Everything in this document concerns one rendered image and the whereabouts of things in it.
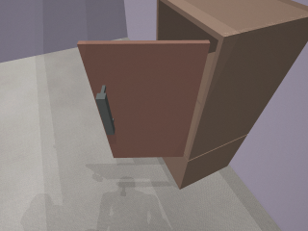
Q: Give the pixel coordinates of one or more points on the cupboard door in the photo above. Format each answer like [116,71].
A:
[152,88]

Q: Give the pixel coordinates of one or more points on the handle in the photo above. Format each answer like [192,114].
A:
[105,111]

